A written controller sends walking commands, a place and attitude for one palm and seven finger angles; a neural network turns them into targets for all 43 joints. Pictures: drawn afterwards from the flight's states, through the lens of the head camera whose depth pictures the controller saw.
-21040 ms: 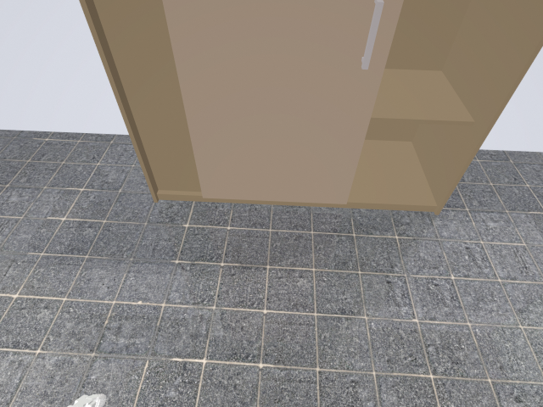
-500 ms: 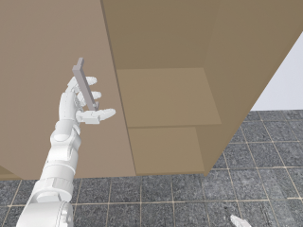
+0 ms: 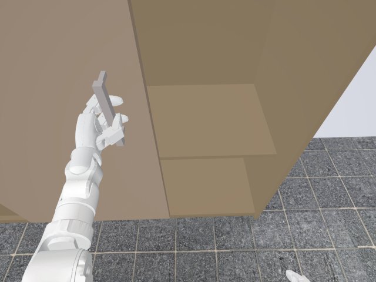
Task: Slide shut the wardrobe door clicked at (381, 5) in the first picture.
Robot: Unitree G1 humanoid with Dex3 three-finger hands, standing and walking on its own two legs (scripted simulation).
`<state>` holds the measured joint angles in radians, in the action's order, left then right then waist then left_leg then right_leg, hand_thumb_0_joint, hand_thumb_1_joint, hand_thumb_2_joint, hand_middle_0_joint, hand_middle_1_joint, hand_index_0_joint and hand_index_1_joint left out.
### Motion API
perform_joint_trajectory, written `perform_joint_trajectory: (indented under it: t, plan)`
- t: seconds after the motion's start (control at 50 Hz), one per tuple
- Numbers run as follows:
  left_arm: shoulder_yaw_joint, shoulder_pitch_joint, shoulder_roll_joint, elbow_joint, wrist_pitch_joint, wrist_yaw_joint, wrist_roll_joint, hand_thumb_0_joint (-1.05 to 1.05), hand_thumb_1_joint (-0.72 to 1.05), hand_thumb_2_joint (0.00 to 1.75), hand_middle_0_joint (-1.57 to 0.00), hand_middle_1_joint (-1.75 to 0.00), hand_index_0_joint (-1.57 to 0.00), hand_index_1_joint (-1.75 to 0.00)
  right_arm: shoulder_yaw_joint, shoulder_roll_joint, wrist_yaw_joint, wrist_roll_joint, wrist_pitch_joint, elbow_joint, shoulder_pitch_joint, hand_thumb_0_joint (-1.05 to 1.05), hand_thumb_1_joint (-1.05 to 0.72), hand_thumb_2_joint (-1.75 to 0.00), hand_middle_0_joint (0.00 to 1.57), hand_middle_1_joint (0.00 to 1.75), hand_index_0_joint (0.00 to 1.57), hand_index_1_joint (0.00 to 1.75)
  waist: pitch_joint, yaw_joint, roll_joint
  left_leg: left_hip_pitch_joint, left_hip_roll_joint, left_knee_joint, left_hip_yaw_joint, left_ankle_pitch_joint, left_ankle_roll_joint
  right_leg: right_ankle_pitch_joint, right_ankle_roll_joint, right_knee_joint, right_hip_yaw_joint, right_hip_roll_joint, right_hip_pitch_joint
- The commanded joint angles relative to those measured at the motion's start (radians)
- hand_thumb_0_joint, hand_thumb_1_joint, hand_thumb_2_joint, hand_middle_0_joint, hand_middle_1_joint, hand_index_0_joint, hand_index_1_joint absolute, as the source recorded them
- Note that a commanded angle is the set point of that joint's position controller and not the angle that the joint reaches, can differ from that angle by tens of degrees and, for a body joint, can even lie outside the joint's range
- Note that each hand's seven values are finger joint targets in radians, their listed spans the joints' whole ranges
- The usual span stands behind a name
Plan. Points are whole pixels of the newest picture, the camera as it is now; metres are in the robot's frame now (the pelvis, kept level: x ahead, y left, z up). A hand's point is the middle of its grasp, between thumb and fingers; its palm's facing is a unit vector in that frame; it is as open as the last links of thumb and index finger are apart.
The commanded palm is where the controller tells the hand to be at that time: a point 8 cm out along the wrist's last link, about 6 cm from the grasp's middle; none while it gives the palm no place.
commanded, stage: grip the handle and tug to test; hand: left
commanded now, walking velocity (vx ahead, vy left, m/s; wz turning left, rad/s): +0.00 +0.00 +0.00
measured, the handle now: (112, 112) +0.47 +0.19 +0.10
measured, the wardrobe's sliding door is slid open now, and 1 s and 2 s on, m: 0.45 0.45 0.45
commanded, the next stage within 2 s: tug the door sideways, standing still in 0.58 s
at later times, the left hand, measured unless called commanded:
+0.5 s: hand (119, 129) +0.41 +0.16 +0.10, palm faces +0.10 -1.00 +0.00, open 5.7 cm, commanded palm +0.35 +0.20 +0.10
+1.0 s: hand (120, 128) +0.41 +0.16 +0.10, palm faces +0.13 -0.99 +0.00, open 5.6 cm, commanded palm +0.38 +0.17 +0.10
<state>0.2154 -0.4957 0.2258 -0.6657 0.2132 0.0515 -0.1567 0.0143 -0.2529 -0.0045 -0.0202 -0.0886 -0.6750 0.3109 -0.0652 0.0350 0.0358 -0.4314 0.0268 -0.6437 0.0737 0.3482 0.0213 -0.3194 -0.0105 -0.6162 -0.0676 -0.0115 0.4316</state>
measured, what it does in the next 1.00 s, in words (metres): stands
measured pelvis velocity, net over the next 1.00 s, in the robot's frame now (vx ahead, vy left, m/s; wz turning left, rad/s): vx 0.03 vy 0.00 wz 0.04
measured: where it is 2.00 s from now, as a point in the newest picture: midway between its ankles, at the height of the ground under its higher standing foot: outside the picture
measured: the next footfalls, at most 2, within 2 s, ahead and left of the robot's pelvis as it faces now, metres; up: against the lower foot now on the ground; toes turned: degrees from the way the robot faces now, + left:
none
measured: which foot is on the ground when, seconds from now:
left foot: down 0.00-1.00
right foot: down 0.00-1.00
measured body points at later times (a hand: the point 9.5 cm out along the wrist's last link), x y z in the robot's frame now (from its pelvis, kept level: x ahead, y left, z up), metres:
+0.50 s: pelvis +0.01 +0.00 +0.00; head +0.04 -0.01 +0.45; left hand +0.40 +0.21 +0.10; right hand +0.10 -0.25 -0.11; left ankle -0.02 +0.10 -0.72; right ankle -0.01 -0.11 -0.72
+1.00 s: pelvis +0.03 +0.00 +0.00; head +0.08 -0.01 +0.45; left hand +0.40 +0.21 +0.10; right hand +0.17 -0.23 -0.11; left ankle -0.02 +0.10 -0.72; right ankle -0.01 -0.12 -0.72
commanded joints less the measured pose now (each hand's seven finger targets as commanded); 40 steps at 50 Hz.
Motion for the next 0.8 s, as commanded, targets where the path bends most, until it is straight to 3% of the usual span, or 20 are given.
perform_joint_trajectory:
  t: [0.0,0.06,0.1,0.14,0.18,0.2,0.24,0.28,0.34,0.36,0.44,0.48,0.54,0.56,0.6,0.64,0.66,0.7,0.76,0.78]
  plan:
    - [-0.048,-0.399,0.097,0.237,0.075,0.037,0.006,0.00,0.90,0.90,-0.45,-1.40,-0.45,-1.40,-0.048,-0.127,-0.008,-0.008,-0.036,0.117,0.009,0.00,-0.90,-0.90,0.20,0.30,0.20,0.30,-0.315,0.029,0.013,0.199,-0.009,0.049,-0.077,-0.427,-0.012,0.404,-0.013,0.032,0.021,0.032,-0.099]
    - [-0.061,-0.426,0.087,0.218,0.075,0.029,0.010,0.00,0.90,0.90,-0.45,-1.40,-0.45,-1.40,-0.050,-0.129,-0.008,-0.008,-0.037,0.111,0.013,0.00,-0.90,-0.90,0.20,0.30,0.20,0.30,-0.311,0.039,0.012,0.203,-0.009,0.047,-0.081,-0.393,-0.011,0.368,-0.012,0.035,0.019,0.035,-0.071]
    - [-0.039,-0.451,0.110,0.191,0.076,0.026,0.008,0.00,0.90,0.90,-0.45,-1.40,-0.45,-1.40,-0.050,-0.134,-0.010,-0.007,-0.037,0.105,0.020,0.00,-0.90,-0.90,0.20,0.30,0.20,0.30,-0.302,0.043,-0.044,0.185,-0.009,0.048,-0.082,-0.355,-0.006,0.358,-0.011,0.040,0.020,0.037,-0.075]
    - [-0.025,-0.451,0.136,0.178,0.079,0.029,0.015,0.00,0.90,0.90,-0.45,-1.40,-0.45,-1.40,-0.049,-0.137,-0.012,-0.006,-0.034,0.105,0.019,0.00,-0.90,-0.90,0.20,0.30,0.20,0.30,-0.309,0.036,-0.033,0.168,-0.014,0.051,-0.079,-0.338,-0.005,0.352,-0.013,0.039,0.025,0.034,-0.089]
    - [-0.040,-0.424,0.104,0.193,0.082,0.034,0.008,0.00,0.90,0.90,-0.45,-1.40,-0.45,-1.40,-0.049,-0.129,-0.009,-0.007,-0.038,0.112,0.013,0.00,-0.90,-0.90,0.20,0.30,0.20,0.30,-0.328,0.030,0.008,0.195,-0.015,0.047,-0.076,-0.361,-0.007,0.364,-0.013,0.037,0.025,0.033,-0.089]
    - [-0.017,-0.387,0.121,0.189,0.081,0.035,0.004,0.00,0.90,0.90,-0.45,-1.40,-0.45,-1.40,-0.049,-0.131,-0.008,-0.005,-0.039,0.115,0.016,0.00,-0.90,-0.90,0.20,0.30,0.20,0.30,-0.336,0.020,-0.024,0.186,-0.014,0.048,-0.076,-0.368,-0.006,0.377,-0.013,0.036,0.023,0.034,-0.106]
    - [-0.027,-0.361,0.120,0.204,0.082,0.041,0.006,0.00,0.90,0.90,-0.45,-1.40,-0.45,-1.40,-0.047,-0.132,-0.006,-0.008,-0.038,0.123,0.010,0.00,-0.90,-0.90,0.20,0.30,0.20,0.30,-0.334,0.013,-0.007,0.177,-0.015,0.050,-0.073,-0.384,-0.006,0.390,-0.016,0.034,0.026,0.033,-0.121]
    - [-0.054,-0.316,0.074,0.242,0.082,0.043,-0.004,0.00,0.90,0.90,-0.45,-1.40,-0.45,-1.40,-0.047,-0.124,-0.001,-0.009,-0.043,0.137,0.001,0.00,-0.90,-0.90,0.20,0.30,0.20,0.30,-0.341,0.009,-0.006,0.197,-0.011,0.051,-0.072,-0.411,-0.006,0.405,-0.014,0.033,0.021,0.034,-0.124]
    - [0.003,-0.237,0.139,0.240,0.073,0.039,-0.003,0.00,0.90,0.90,-0.45,-1.40,-0.45,-1.40,-0.049,-0.134,-0.001,-0.009,-0.041,0.142,-0.001,0.00,-0.90,-0.90,0.20,0.30,0.20,0.30,-0.324,-0.009,-0.046,0.162,-0.011,0.054,-0.065,-0.408,-0.004,0.425,-0.015,0.035,0.024,0.034,-0.157]
    - [-0.034,-0.250,0.102,0.278,0.074,0.044,-0.005,0.00,0.90,0.90,-0.45,-1.40,-0.45,-1.40,-0.046,-0.128,0.001,-0.012,-0.042,0.150,-0.007,0.00,-0.90,-0.90,0.20,0.30,0.20,0.30,-0.323,0.000,-0.014,0.173,-0.012,0.058,-0.064,-0.415,-0.005,0.428,-0.013,0.035,0.024,0.033,-0.151]
    - [-0.005,-0.120,0.116,0.364,0.060,0.044,-0.014,0.00,0.90,0.90,-0.45,-1.40,-0.45,-1.40,-0.054,-0.124,0.005,-0.012,-0.049,0.168,-0.015,0.00,-0.90,-0.90,0.20,0.30,0.20,0.30,-0.357,-0.029,-0.005,0.202,-0.005,0.054,-0.056,-0.515,-0.007,0.493,-0.012,0.035,0.027,0.031,-0.194]
    - [-0.032,-0.047,0.073,0.431,0.050,0.046,-0.021,0.00,0.90,0.90,-0.45,-1.40,-0.45,-1.40,-0.054,-0.115,0.012,-0.012,-0.055,0.179,-0.018,0.00,-0.90,-0.90,0.20,0.30,0.20,0.30,-0.361,-0.034,-0.005,0.236,0.002,0.055,-0.056,-0.595,-0.010,0.530,-0.008,0.038,0.021,0.030,-0.200]
    - [-0.015,0.011,0.099,0.478,0.030,0.042,-0.021,0.00,0.90,0.90,-0.45,-1.40,-0.45,-1.40,-0.058,-0.120,0.012,-0.013,-0.058,0.181,-0.024,0.00,-0.90,-0.90,0.20,0.30,0.20,0.30,-0.339,-0.037,-0.024,0.234,0.005,0.058,-0.052,-0.627,-0.010,0.565,-0.007,0.046,0.022,0.028,-0.217]
    - [-0.020,0.032,0.090,0.505,0.024,0.041,-0.020,0.00,0.90,0.90,-0.45,-1.40,-0.45,-1.40,-0.056,-0.116,0.013,-0.013,-0.057,0.185,-0.029,0.00,-0.90,-0.90,0.20,0.30,0.20,0.30,-0.337,-0.038,0.016,0.241,0.005,0.061,-0.047,-0.633,-0.013,0.570,-0.005,0.046,0.024,0.028,-0.216]
    - [-0.050,0.045,0.059,0.551,0.010,0.037,-0.023,0.00,0.90,0.90,-0.45,-1.40,-0.45,-1.40,-0.057,-0.112,0.014,-0.013,-0.060,0.188,-0.030,0.00,-0.90,-0.90,0.20,0.30,0.20,0.30,-0.337,-0.030,0.004,0.267,0.009,0.061,-0.051,-0.675,-0.016,0.583,-0.003,0.051,0.018,0.028,-0.208]
    - [-0.031,0.093,0.083,0.588,-0.003,0.028,-0.018,0.00,0.90,0.90,-0.45,-1.40,-0.45,-1.40,-0.062,-0.114,0.014,-0.009,-0.061,0.188,-0.029,0.00,-0.90,-0.90,0.20,0.30,0.20,0.30,-0.345,-0.040,0.009,0.283,0.014,0.056,-0.052,-0.744,-0.018,0.625,-0.005,0.051,0.020,0.026,-0.223]
    - [-0.052,0.120,0.056,0.635,-0.006,0.028,-0.018,0.00,0.90,0.90,-0.45,-1.40,-0.45,-1.40,-0.060,-0.106,0.017,-0.008,-0.064,0.195,-0.030,0.00,-0.90,-0.90,0.20,0.30,0.20,0.30,-0.364,-0.042,0.025,0.304,0.014,0.056,-0.050,-0.780,-0.021,0.654,-0.003,0.051,0.019,0.022,-0.236]
    - [0.023,0.036,0.147,0.577,-0.021,0.015,-0.007,0.00,0.90,0.90,-0.45,-1.40,-0.45,-1.40,-0.061,-0.120,0.006,-0.007,-0.055,0.166,-0.018,0.00,-0.90,-0.90,0.20,0.30,0.20,0.30,-0.327,-0.024,0.012,0.280,0.012,0.055,-0.053,-0.740,-0.025,0.644,-0.003,0.050,0.021,0.024,-0.214]
    - [-0.062,-0.192,0.076,0.552,-0.030,0.005,0.003,0.00,0.90,0.90,-0.45,-1.40,-0.45,-1.40,-0.062,-0.115,-0.006,-0.007,-0.047,0.137,-0.014,0.00,-0.90,-0.90,0.20,0.30,0.20,0.30,-0.289,0.032,0.020,0.284,0.010,0.045,-0.062,-0.679,-0.022,0.583,0.000,0.054,0.019,0.027,-0.142]
    - [-0.069,-0.188,0.054,0.525,-0.033,0.001,0.003,0.00,0.90,0.90,-0.45,-1.40,-0.45,-1.40,-0.063,-0.113,-0.008,-0.005,-0.048,0.131,-0.005,0.00,-0.90,-0.90,0.20,0.30,0.20,0.30,-0.308,0.029,0.015,0.299,0.011,0.039,-0.071,-0.708,-0.026,0.578,-0.001,0.048,0.014,0.027,-0.137]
